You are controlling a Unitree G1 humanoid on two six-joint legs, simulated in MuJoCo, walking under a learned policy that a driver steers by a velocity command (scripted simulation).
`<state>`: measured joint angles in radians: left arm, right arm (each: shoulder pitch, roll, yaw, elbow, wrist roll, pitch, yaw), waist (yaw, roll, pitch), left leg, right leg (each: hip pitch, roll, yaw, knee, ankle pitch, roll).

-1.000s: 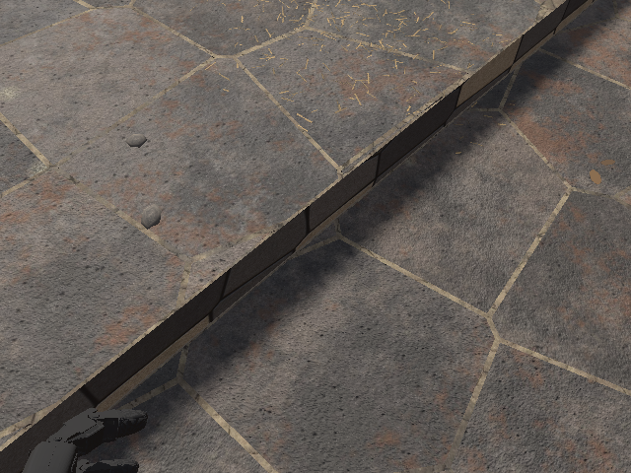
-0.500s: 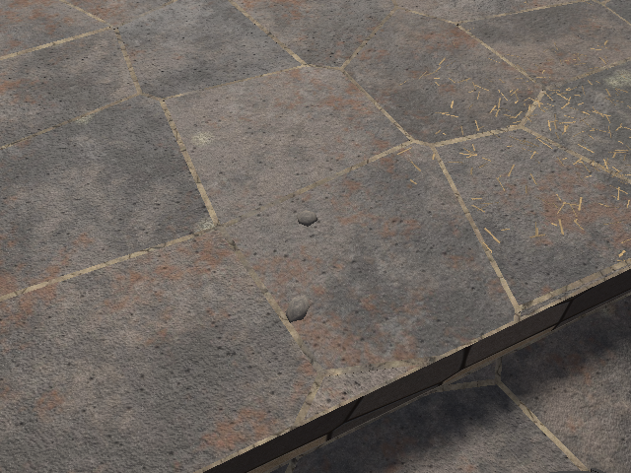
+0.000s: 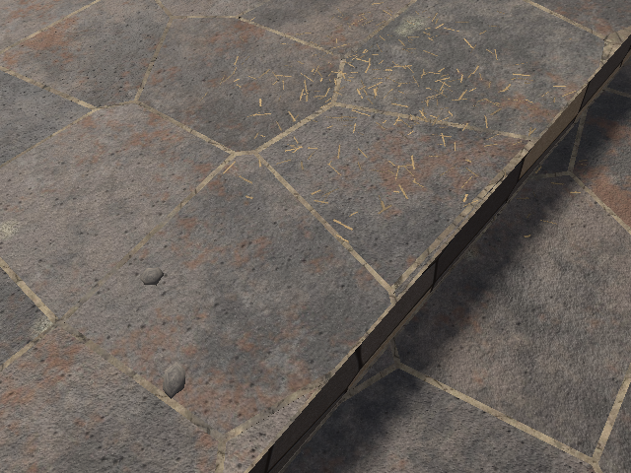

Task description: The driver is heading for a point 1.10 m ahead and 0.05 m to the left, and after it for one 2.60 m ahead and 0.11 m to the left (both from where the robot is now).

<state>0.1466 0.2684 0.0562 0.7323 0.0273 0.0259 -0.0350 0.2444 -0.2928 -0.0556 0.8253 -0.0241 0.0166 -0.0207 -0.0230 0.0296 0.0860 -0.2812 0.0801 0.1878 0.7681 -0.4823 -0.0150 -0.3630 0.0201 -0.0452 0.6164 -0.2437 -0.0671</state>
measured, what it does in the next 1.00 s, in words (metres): walks ahead: left foot, then right foot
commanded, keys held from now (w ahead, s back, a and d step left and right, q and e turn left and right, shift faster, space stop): e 0.24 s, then no key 0.02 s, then q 0.06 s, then w+q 0.68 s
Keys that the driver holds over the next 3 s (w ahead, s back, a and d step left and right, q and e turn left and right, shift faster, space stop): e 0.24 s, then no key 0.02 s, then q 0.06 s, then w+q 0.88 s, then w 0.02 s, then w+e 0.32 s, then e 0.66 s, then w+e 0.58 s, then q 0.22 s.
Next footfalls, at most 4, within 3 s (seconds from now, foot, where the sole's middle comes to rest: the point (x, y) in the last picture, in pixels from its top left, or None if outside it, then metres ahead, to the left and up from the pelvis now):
0.44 left None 0.08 0.12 -0.76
0.76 right None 0.18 -0.11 -0.76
1.32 left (234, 390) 0.56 0.21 -0.61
1.80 right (272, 265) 0.85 0.14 -0.61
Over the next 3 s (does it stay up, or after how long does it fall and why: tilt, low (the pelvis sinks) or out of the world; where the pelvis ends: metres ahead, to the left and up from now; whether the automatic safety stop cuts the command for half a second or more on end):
stays up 1.02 0.19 0.15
